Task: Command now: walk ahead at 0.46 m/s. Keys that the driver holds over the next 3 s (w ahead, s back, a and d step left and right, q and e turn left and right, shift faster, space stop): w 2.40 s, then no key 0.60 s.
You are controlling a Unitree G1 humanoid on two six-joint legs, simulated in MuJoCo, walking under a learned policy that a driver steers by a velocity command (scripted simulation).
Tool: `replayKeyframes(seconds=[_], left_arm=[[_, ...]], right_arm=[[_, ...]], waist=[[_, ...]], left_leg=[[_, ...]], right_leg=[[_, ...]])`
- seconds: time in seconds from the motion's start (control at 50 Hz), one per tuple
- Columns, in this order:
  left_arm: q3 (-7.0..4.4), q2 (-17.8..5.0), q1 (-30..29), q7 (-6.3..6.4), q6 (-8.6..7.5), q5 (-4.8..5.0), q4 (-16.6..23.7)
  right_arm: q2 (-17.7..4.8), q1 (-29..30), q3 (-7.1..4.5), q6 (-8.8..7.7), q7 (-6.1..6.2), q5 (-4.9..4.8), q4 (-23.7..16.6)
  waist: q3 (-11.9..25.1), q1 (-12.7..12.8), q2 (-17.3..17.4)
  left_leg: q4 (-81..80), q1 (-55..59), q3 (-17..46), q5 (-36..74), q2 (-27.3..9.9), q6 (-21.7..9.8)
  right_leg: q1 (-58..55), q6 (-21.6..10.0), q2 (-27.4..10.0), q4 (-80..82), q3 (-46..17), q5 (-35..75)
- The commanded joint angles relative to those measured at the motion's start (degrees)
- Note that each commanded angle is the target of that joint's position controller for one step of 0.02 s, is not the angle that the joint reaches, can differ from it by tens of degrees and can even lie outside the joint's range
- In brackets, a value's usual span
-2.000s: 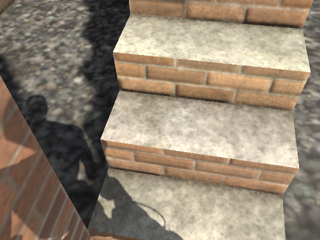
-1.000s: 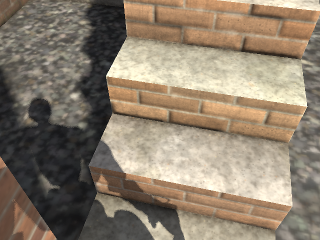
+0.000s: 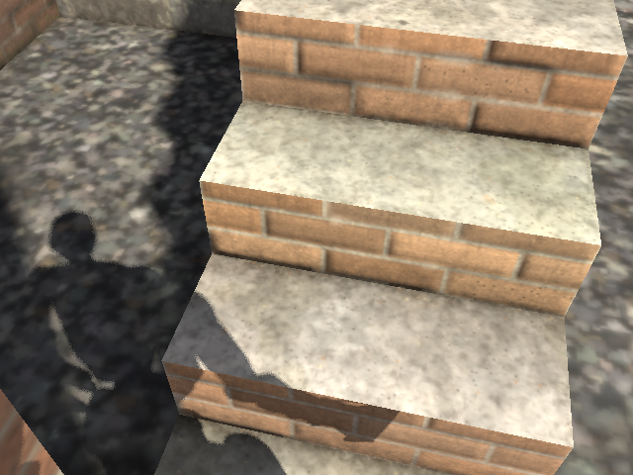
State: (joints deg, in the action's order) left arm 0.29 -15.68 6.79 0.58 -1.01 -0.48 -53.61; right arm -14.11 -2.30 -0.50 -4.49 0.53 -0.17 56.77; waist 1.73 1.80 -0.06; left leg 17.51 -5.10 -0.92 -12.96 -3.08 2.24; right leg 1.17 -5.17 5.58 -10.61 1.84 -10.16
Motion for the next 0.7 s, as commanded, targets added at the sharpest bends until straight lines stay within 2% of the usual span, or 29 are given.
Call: replayKeyframes(seconds=[0.02, 0.14, 0.26, 0.28, 0.3, 0.34, 0.38, 0.56, 0.7], left_arm=[[-1.27, -6.93, -2.39, 0.0, -0.76, -0.05, 3.06], [-0.95, -6.91, -4.31, -0.11, -0.9, -0.34, 3.31], [-0.74, -7.5, -5.37, -0.16, -1.08, -0.15, 3.29], [1.16, -3.92, -4.72, -0.64, -2.62, -0.09, 2.17], [1.26, -4.33, -4.55, -0.63, -2.96, 0.2, 1.78], [1.44, -5.84, -5.15, -0.55, -3.07, 0.15, 1.62], [1.8, -6.36, -5.37, -0.61, -3.11, 0.12, 1.39], [2.86, -6.63, -5.94, -0.86, -3.49, 0.25, 0.46], [3.21, -7.05, -5.96, -0.93, -3.63, 0.37, -0.21]], right_arm=[[-7.17, 3.05, -1.29, -0.62, 0.03, 0.06, -3.63], [-7.83, 4.45, -1.39, -0.67, -0.3, 0.31, -4.89], [-7.83, 5.36, -1.3, -0.71, -0.75, 0.44, -5.87], [-4.76, 4.56, 0.08, 1.02, 0.33, 1.29, -5.5], [-5.4, 3.64, 0.14, 1.38, 0.59, 1.39, -5.53], [-6.87, 3.22, 0.19, 1.34, 0.48, 1.31, -5.37], [-7.36, 3.59, 0.37, 1.12, 0.27, 1.08, -5.35], [-7.59, 3.04, 1.25, 0.55, -0.22, 1.02, -4.4], [-8.15, 2.08, 1.45, 0.37, -0.28, 1.03, -3.19]], waist=[[3.66, -0.22, 0.72], [3.74, -0.18, 1.09], [3.82, -0.1, 0.65], [2.34, -1.2, 0.54], [2.56, -1.36, -0.37], [3.15, -1.61, -0.81], [3.16, -1.43, -0.49], [2.58, -1.49, 0.33], [1.94, -1.55, 0.19]], left_leg=[[-1.1, -1.72, 3.98, 19.16, -3.69, -1.66], [-2.45, -0.41, 4.14, 19.64, -3.62, -1.58], [-3.61, 0.14, 4.37, 19.07, -3.63, -1.53], [-4.49, 1.09, 3.79, 18.3, -4.93, -2.03], [-4.33, 1.27, 4.0, 17.41, -4.62, -2.21], [-4.75, 1.49, 4.2, 16.37, -4.63, -2.32], [-5.1, 1.62, 4.41, 16.04, -4.69, -2.29], [-5.91, 1.59, 4.88, 15.25, -4.73, -2.21], [-6.2, 1.79, 5.07, 15.06, -4.56, -2.15]], right_leg=[[-5.94, 1.49, -10.32, -2.07, -7.97, 28.71], [-5.58, 1.74, -10.45, -1.63, -8.1, 26.33], [-5.46, 1.78, -10.66, -1.25, -8.28, 23.71], [-3.84, 2.17, -13.12, -0.49, -7.38, 27.97], [-4.41, 2.55, -13.0, -0.76, -7.61, 29.26], [-4.69, 2.81, -12.98, -0.84, -7.48, 27.54], [-4.39, 2.8, -12.94, -0.37, -7.51, 25.13], [-2.78, 2.78, -12.73, 0.06, -7.39, 18.82], [-1.67, 2.92, -12.36, 0.7, -7.39, 15.37]])
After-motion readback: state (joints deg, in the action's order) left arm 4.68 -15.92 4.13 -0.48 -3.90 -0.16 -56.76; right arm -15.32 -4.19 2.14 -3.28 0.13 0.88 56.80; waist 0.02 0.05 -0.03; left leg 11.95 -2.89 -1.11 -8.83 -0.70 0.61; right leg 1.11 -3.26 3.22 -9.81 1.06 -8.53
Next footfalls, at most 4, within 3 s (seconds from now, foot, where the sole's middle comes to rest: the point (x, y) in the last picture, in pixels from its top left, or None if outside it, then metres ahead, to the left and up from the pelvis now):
none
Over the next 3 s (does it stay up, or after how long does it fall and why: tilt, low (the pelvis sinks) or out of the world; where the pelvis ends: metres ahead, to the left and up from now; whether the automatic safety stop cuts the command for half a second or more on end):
stays up -0.03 0.02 0.00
